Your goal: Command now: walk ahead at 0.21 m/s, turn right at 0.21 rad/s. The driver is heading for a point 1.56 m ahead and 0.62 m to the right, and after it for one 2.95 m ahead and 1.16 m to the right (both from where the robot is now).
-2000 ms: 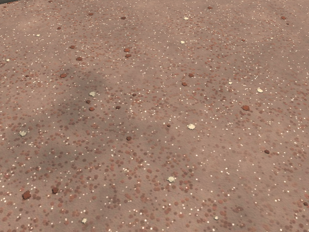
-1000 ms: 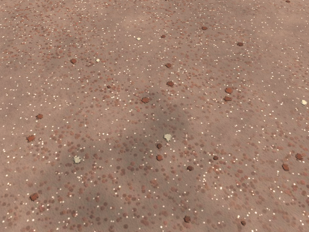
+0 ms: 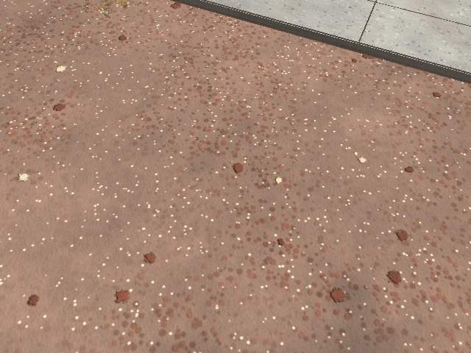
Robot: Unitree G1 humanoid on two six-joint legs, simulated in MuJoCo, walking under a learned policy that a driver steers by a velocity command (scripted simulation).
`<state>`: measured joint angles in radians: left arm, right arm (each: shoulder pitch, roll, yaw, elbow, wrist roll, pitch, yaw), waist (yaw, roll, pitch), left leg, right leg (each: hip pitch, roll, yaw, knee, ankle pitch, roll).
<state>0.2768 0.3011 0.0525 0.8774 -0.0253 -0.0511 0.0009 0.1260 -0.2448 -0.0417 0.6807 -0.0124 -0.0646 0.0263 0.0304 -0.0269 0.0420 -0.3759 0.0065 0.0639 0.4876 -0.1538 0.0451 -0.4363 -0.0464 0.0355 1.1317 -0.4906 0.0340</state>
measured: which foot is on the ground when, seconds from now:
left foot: down 0.00-0.38, up 0.40-0.82, down 0.84-1.00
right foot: up 0.00-0.34, down 0.36-0.84, up 0.86-1.00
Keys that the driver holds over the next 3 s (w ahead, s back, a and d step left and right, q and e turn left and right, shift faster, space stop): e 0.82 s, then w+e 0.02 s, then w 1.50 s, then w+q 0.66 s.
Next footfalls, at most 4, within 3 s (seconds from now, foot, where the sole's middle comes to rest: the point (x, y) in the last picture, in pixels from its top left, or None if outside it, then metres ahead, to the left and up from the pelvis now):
0.36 right None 0.14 -0.15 -0.77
0.84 left None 0.21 0.07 -0.77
1.24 right None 0.15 -0.22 -0.77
1.72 left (318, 313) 0.57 -0.22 -0.77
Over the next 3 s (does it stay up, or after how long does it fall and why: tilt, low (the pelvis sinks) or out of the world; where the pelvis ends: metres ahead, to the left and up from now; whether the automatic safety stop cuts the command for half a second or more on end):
stays up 0.98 -0.56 0.00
